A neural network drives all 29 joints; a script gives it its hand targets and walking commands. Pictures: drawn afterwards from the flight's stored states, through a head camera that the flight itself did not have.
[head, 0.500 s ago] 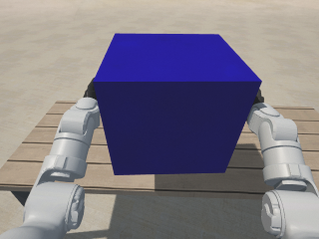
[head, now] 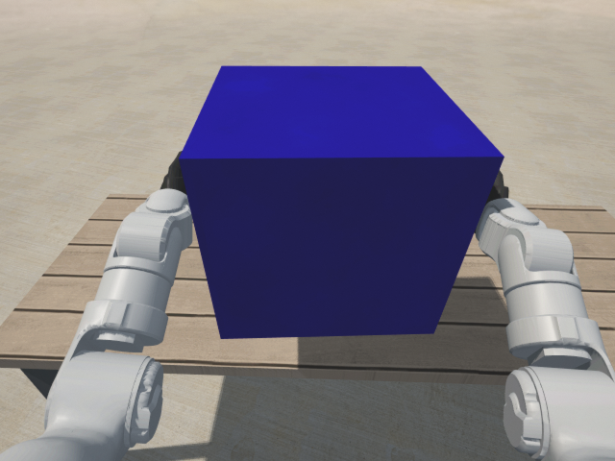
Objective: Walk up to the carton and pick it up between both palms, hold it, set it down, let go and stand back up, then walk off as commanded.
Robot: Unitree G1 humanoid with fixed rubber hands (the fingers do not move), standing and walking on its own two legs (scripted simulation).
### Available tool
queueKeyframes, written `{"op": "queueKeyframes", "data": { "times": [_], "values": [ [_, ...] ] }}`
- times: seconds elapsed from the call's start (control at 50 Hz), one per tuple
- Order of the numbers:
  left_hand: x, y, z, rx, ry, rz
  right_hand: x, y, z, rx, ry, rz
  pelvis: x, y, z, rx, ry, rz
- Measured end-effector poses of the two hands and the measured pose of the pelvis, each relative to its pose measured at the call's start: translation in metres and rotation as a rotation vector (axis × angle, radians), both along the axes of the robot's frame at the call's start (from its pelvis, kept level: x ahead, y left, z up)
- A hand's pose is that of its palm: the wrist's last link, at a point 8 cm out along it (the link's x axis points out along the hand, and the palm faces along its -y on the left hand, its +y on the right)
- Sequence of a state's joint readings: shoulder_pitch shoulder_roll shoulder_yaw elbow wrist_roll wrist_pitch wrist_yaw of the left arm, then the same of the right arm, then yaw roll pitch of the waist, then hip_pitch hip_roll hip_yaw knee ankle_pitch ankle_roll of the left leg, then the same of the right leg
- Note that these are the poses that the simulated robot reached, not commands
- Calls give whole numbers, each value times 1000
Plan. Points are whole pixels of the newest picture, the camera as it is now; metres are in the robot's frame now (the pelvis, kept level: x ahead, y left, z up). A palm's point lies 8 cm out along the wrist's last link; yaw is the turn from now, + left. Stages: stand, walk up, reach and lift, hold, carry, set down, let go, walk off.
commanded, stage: hold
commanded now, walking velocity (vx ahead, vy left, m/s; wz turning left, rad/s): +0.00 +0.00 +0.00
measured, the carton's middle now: (325, 196) +0.46 +0.01 +0.18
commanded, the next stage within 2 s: none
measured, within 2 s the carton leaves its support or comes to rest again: neither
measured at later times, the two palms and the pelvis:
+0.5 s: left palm (175, 201) +0.38 +0.20 +0.22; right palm (486, 208) +0.40 -0.19 +0.21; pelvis +0.00 +0.00 +0.00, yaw +0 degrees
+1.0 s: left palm (175, 202) +0.38 +0.20 +0.22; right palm (486, 208) +0.40 -0.19 +0.22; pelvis +0.00 +0.00 +0.00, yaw +0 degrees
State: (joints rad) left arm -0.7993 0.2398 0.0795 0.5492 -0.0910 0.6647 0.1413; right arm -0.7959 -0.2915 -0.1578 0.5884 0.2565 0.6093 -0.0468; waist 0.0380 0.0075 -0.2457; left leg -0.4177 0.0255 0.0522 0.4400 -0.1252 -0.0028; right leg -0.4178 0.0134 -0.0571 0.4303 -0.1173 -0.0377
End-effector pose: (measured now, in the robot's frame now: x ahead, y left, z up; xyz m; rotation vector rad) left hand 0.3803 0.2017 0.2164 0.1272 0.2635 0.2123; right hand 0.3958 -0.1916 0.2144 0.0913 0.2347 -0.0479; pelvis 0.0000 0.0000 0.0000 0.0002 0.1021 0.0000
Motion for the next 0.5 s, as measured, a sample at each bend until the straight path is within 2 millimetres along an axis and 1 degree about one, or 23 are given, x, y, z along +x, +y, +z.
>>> {"op": "queueKeyframes", "data": {
  "times": [0.5],
  "values": [
    [0,0,-1,-1,2,-1,0,0,0,0,-1,-1,0,0,0,0,0,0]
  ]
}}
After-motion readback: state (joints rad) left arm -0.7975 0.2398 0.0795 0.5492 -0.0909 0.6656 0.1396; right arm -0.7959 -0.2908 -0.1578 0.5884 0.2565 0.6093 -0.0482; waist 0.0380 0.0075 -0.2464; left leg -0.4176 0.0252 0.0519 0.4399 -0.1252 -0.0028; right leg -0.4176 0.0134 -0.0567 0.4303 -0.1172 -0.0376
